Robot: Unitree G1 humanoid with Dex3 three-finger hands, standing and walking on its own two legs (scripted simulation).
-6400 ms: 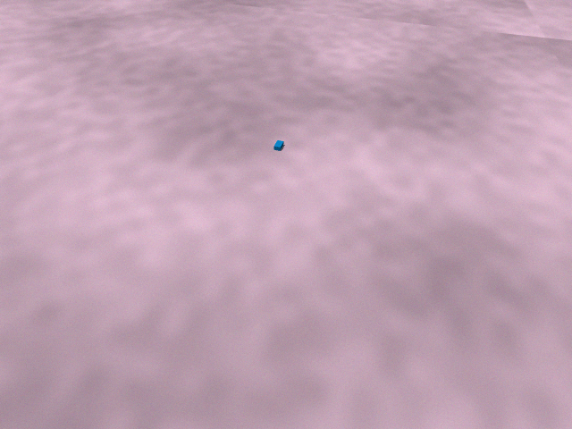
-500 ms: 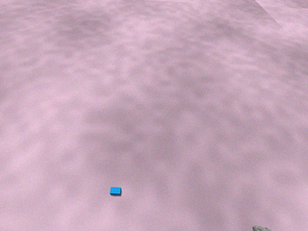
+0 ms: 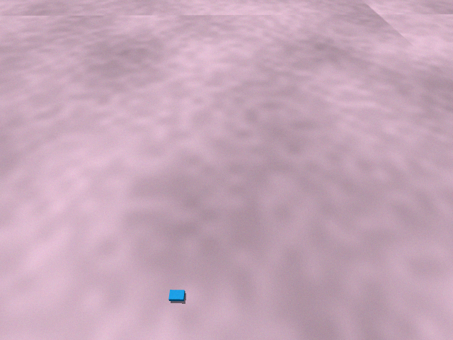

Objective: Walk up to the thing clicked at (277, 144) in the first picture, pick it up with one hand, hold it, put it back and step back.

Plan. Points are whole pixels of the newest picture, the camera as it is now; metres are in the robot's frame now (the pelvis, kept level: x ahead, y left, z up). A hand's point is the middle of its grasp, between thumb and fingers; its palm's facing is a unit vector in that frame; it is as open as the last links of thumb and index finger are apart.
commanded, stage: walk up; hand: left
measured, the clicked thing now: (177, 295) +0.45 +0.21 -0.77
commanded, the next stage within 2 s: stand in 0.56 s
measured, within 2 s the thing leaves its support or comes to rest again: neither
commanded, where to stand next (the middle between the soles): +0.05 +0.00 m, yaw -3 degrees
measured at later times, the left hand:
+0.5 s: hand out of the picture +0.09 +0.25 -0.15, palm faces -0.06 -0.94 -0.35, open 7.4 cm
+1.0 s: hand out of the picture +0.09 +0.24 -0.15, palm faces -0.04 -0.94 -0.33, open 7.4 cm
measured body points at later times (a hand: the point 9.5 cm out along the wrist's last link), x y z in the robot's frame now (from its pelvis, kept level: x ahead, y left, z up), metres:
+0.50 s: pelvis +0.01 +0.00 +0.00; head +0.02 +0.00 +0.45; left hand +0.09 +0.30 -0.13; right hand +0.08 -0.30 -0.13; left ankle +0.00 +0.11 -0.74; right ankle +0.02 -0.15 -0.74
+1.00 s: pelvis +0.01 +0.00 +0.01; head +0.02 +0.00 +0.46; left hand +0.09 +0.29 -0.13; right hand +0.09 -0.31 -0.12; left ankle +0.00 +0.11 -0.74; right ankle +0.02 -0.15 -0.74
